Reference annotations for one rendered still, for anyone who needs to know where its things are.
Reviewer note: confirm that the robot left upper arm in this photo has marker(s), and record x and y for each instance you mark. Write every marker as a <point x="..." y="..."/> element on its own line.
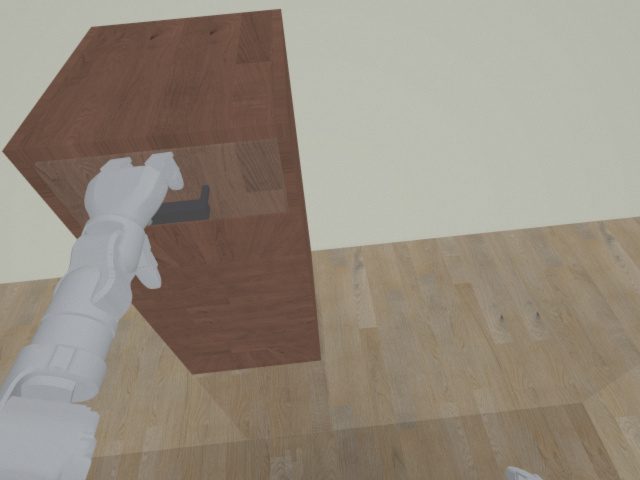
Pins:
<point x="46" y="440"/>

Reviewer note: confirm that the handle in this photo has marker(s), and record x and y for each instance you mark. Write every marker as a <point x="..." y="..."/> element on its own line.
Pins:
<point x="183" y="211"/>

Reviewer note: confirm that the drawer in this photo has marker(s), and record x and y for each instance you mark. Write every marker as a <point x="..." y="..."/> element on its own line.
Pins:
<point x="245" y="178"/>

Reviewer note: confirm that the left robot forearm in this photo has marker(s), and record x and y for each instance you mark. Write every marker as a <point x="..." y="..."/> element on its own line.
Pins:
<point x="65" y="361"/>

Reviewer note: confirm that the left robot hand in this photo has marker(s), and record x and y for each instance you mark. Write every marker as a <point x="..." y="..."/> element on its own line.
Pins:
<point x="135" y="193"/>

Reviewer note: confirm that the cabinet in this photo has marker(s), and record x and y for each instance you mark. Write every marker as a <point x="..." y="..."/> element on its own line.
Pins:
<point x="236" y="293"/>

